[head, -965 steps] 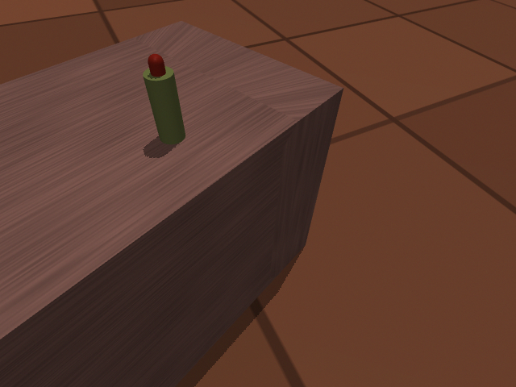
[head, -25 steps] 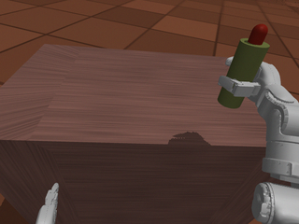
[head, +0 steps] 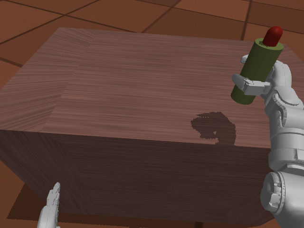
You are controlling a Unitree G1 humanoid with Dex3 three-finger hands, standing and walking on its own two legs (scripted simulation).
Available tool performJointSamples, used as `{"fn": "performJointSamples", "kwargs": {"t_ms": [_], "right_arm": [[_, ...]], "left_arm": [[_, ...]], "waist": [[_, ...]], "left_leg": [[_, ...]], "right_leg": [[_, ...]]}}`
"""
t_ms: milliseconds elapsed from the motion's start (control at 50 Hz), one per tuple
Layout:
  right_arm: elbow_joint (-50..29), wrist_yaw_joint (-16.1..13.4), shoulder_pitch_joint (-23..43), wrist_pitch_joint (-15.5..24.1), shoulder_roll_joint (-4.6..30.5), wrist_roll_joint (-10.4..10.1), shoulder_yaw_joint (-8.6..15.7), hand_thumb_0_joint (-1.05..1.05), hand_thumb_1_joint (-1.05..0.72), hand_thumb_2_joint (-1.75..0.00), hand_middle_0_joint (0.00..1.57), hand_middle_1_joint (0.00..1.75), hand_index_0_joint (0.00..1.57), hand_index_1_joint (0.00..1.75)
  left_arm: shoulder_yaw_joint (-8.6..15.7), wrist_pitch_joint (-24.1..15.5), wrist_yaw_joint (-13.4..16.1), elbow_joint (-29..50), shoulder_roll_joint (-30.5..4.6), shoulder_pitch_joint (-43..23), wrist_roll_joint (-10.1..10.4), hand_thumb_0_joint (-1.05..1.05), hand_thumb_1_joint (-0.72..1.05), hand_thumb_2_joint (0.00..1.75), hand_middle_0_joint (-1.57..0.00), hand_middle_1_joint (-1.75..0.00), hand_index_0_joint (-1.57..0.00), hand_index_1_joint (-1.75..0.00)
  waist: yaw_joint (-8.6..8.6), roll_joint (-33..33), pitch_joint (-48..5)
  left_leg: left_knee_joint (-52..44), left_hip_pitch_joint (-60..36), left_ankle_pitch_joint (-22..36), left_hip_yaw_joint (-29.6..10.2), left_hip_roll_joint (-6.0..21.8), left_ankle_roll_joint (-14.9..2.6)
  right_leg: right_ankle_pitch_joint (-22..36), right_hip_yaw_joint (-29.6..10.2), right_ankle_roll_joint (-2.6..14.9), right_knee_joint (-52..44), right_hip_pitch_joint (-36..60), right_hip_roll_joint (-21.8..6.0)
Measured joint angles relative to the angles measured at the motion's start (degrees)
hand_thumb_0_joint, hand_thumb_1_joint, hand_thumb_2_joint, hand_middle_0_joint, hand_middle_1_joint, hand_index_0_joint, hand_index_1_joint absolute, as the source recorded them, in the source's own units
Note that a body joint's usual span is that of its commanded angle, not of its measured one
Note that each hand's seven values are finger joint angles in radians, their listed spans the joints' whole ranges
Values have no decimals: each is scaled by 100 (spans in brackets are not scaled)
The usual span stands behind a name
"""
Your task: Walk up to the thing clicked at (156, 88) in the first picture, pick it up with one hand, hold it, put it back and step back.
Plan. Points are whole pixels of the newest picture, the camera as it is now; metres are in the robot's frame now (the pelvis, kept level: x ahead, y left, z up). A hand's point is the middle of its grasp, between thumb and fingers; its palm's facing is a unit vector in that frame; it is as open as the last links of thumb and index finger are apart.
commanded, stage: crouch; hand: right
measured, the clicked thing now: (257, 67) +0.45 -0.21 +0.24
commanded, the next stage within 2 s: lower in 0.50 s
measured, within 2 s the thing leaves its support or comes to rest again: rests again in 1.32 s
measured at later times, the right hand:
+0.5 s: hand (243, 78) +0.48 -0.21 +0.19, palm faces +0.12 +0.99 -0.01, open 8.1 cm
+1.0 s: hand (233, 92) +0.49 -0.20 +0.13, palm faces +0.12 +0.99 +0.01, open 8.1 cm
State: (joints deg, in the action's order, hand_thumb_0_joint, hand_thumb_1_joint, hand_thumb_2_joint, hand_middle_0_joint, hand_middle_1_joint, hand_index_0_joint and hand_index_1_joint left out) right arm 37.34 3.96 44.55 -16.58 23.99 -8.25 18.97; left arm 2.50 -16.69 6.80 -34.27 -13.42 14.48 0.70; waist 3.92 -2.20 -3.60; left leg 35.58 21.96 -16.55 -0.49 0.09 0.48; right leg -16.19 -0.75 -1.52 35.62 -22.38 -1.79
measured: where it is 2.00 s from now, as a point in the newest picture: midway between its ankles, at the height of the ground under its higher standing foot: outside the picture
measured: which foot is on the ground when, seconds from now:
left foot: down 0.00-1.00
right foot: down 0.00-1.00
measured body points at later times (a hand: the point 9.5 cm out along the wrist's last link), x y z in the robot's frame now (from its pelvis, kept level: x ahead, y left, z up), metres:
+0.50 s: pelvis +0.01 -0.01 +0.00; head +0.03 +0.00 +0.45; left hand +0.16 +0.26 -0.06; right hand +0.46 -0.26 +0.19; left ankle +0.02 +0.12 -0.73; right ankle +0.02 -0.14 -0.73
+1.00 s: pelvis +0.01 +0.00 -0.01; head +0.06 -0.01 +0.44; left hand +0.15 +0.27 -0.06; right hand +0.48 -0.26 +0.13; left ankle +0.02 +0.12 -0.73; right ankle +0.02 -0.14 -0.73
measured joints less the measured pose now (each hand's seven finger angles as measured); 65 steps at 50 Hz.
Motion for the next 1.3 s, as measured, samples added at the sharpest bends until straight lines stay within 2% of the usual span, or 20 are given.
{"fn": "performJointSamples", "kwargs": {"t_ms": [200, 560, 880, 1060, 1300], "right_arm": [[584, 232, 114, 510, 78, 102, 21, -1, 19, -116, 82, 109, 84, 110], [1001, 266, 207, 1007, 139, 131, 65, -1, 19, -116, 82, 109, 84, 110], [1680, 403, 252, 1675, 266, 180, 181, -1, 19, -116, 82, 109, 85, 110], [1744, 286, 74, 2064, 233, 217, 294, -1, 19, -116, 82, 109, 84, 110], [2070, 253, 169, 2406, 291, 238, 279, -1, 19, -116, 82, 109, 84, 110]], "left_arm": [[3, 162, -71, 252, -16, 116, 12, -2, -53, 4, -6, -5, -7, -5], [-73, 452, -139, 453, 45, 154, 6, -2, -53, 4, -6, -5, -7, -4], [-98, 625, -213, 694, -15, 120, -2, -2, -53, 4, -6, -5, -6, -5], [-164, 689, -232, 823, 9, 112, 3, -2, -53, 4, -6, -5, -6, -5], [-217, 721, -280, 768, 48, 32, -47, -2, -52, 3, -6, -5, -6, -5]], "waist": [[34, 79, -66], [60, 93, -64], [218, 195, -60], [318, 236, -17], [386, 206, -99]], "left_leg": [[-55, 85, -4, -63, -1, 19], [-103, 182, -10, -101, -31, 36], [62, 546, -35, -135, -70, 26], [233, 765, -89, -122, -102, 27], [416, 1042, -149, -116, -116, 48]], "right_leg": [[-31, 65, 16, -46, -66, -3], [-102, 105, 33, -8, -183, -35], [-142, 134, 20, 152, -524, -72], [-232, 114, 23, 387, -772, -103], [-336, 101, 39, 655, -1089, -115]]}}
